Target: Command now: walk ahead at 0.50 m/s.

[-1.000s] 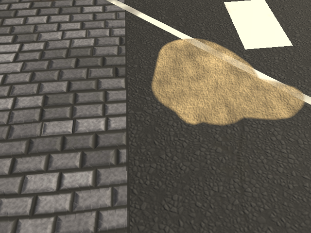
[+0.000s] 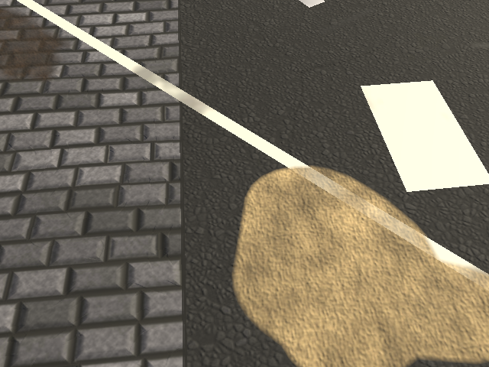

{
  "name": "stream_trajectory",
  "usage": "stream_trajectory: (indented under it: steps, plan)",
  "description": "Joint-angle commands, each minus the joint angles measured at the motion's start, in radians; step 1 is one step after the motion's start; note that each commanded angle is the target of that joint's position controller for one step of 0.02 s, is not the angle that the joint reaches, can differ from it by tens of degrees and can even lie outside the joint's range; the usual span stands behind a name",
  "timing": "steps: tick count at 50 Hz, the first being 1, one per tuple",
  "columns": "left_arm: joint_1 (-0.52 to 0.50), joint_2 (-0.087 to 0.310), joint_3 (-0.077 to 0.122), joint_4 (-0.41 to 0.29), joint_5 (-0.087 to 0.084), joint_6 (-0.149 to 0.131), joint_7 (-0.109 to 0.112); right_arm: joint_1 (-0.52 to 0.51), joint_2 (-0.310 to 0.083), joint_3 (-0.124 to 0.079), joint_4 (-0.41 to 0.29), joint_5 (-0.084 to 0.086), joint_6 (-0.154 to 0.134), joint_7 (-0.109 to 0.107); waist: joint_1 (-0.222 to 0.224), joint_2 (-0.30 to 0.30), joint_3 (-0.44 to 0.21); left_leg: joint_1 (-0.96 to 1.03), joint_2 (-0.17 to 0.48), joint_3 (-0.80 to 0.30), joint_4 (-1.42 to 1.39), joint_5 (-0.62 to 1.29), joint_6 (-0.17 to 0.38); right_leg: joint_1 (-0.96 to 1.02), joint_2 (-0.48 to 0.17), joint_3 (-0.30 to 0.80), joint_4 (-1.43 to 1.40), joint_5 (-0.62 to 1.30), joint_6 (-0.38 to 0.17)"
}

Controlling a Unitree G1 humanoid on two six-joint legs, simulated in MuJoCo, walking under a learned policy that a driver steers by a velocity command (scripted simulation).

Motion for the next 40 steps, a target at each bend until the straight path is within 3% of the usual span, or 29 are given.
stream_trajectory:
  steps: [1,2,3,4,5,6,7,8,9,11,13,16,20,25,26,27,28,29,30,31,32,34,36,37,40]
  plan:
    - [-0.052,0.084,0.02,-0.074,-0.001,-0.025,0.007,0.036,-0.159,-0.03,-0.01,-0.007,-0.002,-0.014,0.042,0.106,0.048,0.022,0.314,-0.102,0.077,0.745,0.107,0.021,0.04,-0.019,-0.064,-0.08,-0.044]
    - [0.017,0.096,0.028,-0.054,-0.001,-0.03,0.013,0.018,-0.169,-0.033,-0.011,-0.009,-0.001,-0.016,0.075,0.114,0.012,0.022,0.31,-0.09,0.159,0.882,0.094,0.118,0.071,-0.03,-0.082,-0.119,-0.062]
    - [0.149,0.111,0.039,-0.01,0.002,-0.038,0.021,0.001,-0.174,-0.035,-0.011,-0.007,0.003,-0.015,0.132,0.102,-0.054,0.007,0.288,-0.071,0.311,0.953,0.079,0.267,0.105,-0.045,-0.132,-0.113,-0.084]
    - [0.326,0.146,0.056,0.048,0.016,-0.048,0.031,-0.01,-0.164,-0.03,-0.02,-0.001,0.003,-0.012,0.2,0.072,-0.151,-0.118,0.247,-0.041,0.522,0.825,0.06,0.512,0.065,-0.001,-0.163,-0.081,-0.117]
    - [0.475,0.249,0.083,0.071,0.041,-0.052,0.042,0.031,-0.095,-0.012,-0.058,0.029,0.001,-0.004,0.216,-0.081,-0.289,-0.411,0.146,0.018,0.87,0.41,0.021,0.805,-0.205,0.351,-0.191,-0.196,-0.198]
    - [0.461,0.274,0.093,0.076,0.017,-0.037,0.03,0.093,-0.096,-0.023,-0.049,0.034,0.001,0.002,0.172,-0.208,-0.367,-0.64,-0.009,-0.053,1.134,-0.232,0.009,0.905,-0.356,0.754,-0.334,-0.184,-0.297]
    - [0.333,0.227,0.083,0.056,-0.012,-0.031,0.026,0.019,-0.148,-0.038,-0.057,0.015,0.006,-0.004,0.127,-0.068,-0.211,-0.711,0.065,-0.137,1.182,-0.169,0.017,0.767,-0.321,0.624,-0.341,-0.114,-0.274]
    - [0.248,0.154,0.063,0.04,-0.017,-0.038,0.025,-0.044,-0.126,-0.034,-0.071,0.01,0.002,-0.003,0.105,-0.001,-0.093,-0.702,0.098,-0.132,1.147,-0.1,0.011,0.616,-0.291,0.472,-0.352,0.064,-0.257]
    - [0.216,0.104,0.048,0.046,-0.013,-0.047,0.025,-0.059,-0.096,-0.031,-0.068,0.008,0.005,-0.004,0.072,0.027,-0.037,-0.656,0.128,-0.123,1.085,-0.069,0.004,0.514,-0.242,0.354,-0.366,0.256,-0.221]
    - [0.229,0.051,0.028,0.078,-0.013,-0.063,0.03,-0.031,-0.07,-0.03,-0.055,-0.016,0.033,0.0,0.031,-0.005,-0.032,-0.553,0.141,-0.115,0.997,-0.058,-0.02,0.415,-0.178,0.2,-0.369,0.502,-0.172]
    - [0.269,0.075,0.028,0.103,-0.011,-0.076,0.03,-0.022,-0.054,-0.031,-0.051,-0.015,0.051,0.004,0.013,-0.021,-0.059,-0.525,0.118,-0.095,0.95,-0.031,-0.037,0.408,-0.159,0.14,-0.361,0.673,-0.174]
    - [0.274,0.099,0.023,0.115,-0.009,-0.073,0.035,-0.084,-0.05,-0.026,-0.063,-0.011,0.066,0.002,0.007,-0.037,-0.061,-0.543,0.119,-0.064,0.806,0.047,-0.053,0.411,-0.123,0.07,-0.358,0.721,-0.161]
    - [0.313,0.088,0.01,0.142,-0.009,-0.056,0.042,-0.2,-0.041,-0.01,-0.082,0.0,0.07,-0.007,0.048,-0.069,-0.069,-0.482,0.113,-0.025,0.586,0.149,-0.055,0.431,-0.099,0.034,-0.34,0.679,-0.134]
    - [0.329,0.071,0.001,0.172,-0.007,-0.033,0.055,-0.213,-0.052,-0.005,-0.06,0.002,0.065,-0.028,0.06,-0.058,-0.043,-0.398,0.107,-0.033,0.399,0.109,-0.029,0.464,-0.137,0.094,-0.266,0.514,-0.136]
    - [0.313,0.067,-0.002,0.173,-0.012,-0.028,0.059,-0.188,-0.044,-0.002,-0.047,-0.001,0.058,-0.032,0.04,-0.035,-0.034,-0.331,0.112,-0.038,0.287,0.182,-0.021,0.444,-0.127,0.099,-0.233,0.431,-0.114]
    - [0.332,0.061,-0.003,0.178,-0.01,-0.027,0.061,-0.16,-0.071,-0.005,-0.035,-0.006,0.047,-0.036,0.038,0.019,-0.044,-0.237,0.164,-0.099,0.202,0.374,-0.014,0.409,-0.098,0.102,-0.199,0.292,-0.075]
    - [0.394,0.053,-0.003,0.178,-0.004,-0.027,0.063,-0.117,-0.137,-0.017,-0.025,-0.01,0.037,-0.04,0.074,0.094,-0.087,-0.127,0.281,-0.199,0.247,0.684,0.006,0.357,-0.045,0.08,-0.154,0.031,-0.045]
    - [0.515,-0.024,-0.017,0.22,-0.023,-0.013,0.064,-0.153,-0.127,-0.01,-0.022,0.008,0.045,-0.039,0.121,0.2,-0.118,-0.131,0.363,-0.266,0.266,0.809,0.111,0.351,0.028,0.043,-0.158,-0.289,-0.024]
    - [0.495,0.008,-0.012,0.24,-0.018,0.004,0.074,-0.173,-0.075,0.001,-0.027,0.012,0.053,-0.033,0.097,0.175,-0.094,-0.2,0.366,-0.299,0.236,0.689,0.127,0.392,0.043,0.041,-0.187,-0.349,-0.014]
    - [0.455,0.024,-0.007,0.236,-0.013,0.013,0.076,-0.215,-0.06,0.005,-0.033,0.008,0.057,-0.029,0.104,0.157,-0.044,-0.266,0.318,-0.272,0.213,0.555,0.094,0.414,0.04,0.056,-0.231,-0.309,-0.013]
    - [0.419,0.029,-0.005,0.234,-0.009,0.018,0.074,-0.238,-0.059,0.005,-0.034,0.005,0.063,-0.028,0.099,0.136,-0.025,-0.298,0.271,-0.241,0.202,0.445,0.059,0.44,0.031,0.068,-0.266,-0.25,-0.008]
    - [0.401,0.035,0.0,0.23,-0.004,0.017,0.063,-0.185,-0.091,-0.013,-0.01,0.017,0.071,-0.033,0.082,0.121,-0.011,-0.301,0.198,-0.201,0.188,0.087,0.049,0.418,0.039,0.056,-0.244,-0.349,-0.032]
    - [0.401,0.017,-0.003,0.229,0.001,0.009,0.056,-0.166,-0.101,-0.028,-0.007,0.019,0.078,-0.025,0.073,0.091,0.044,-0.337,0.201,-0.241,0.154,-0.23,0.074,0.355,0.041,0.062,-0.229,-0.479,-0.062]
    - [0.398,0.012,-0.003,0.225,0.003,0.003,0.055,-0.162,-0.102,-0.032,-0.01,0.018,0.077,-0.02,0.069,0.083,0.075,-0.351,0.216,-0.273,0.138,-0.3,0.091,0.323,0.042,0.067,-0.219,-0.51,-0.072]
    - [0.414,0.002,-0.003,0.218,0.006,-0.019,0.05,-0.159,-0.099,-0.042,-0.02,0.015,0.065,-0.008,0.078,0.076,0.087,-0.362,0.259,-0.35,0.122,-0.306,0.127,0.317,0.037,0.088,-0.21,-0.482,-0.097]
